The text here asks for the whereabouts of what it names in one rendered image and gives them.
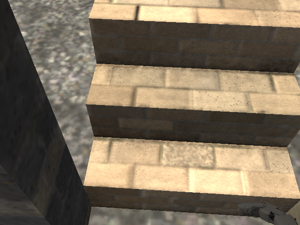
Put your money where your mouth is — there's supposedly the right robot hand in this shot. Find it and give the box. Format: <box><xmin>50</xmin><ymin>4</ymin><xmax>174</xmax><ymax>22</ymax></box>
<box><xmin>237</xmin><ymin>202</ymin><xmax>298</xmax><ymax>225</ymax></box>

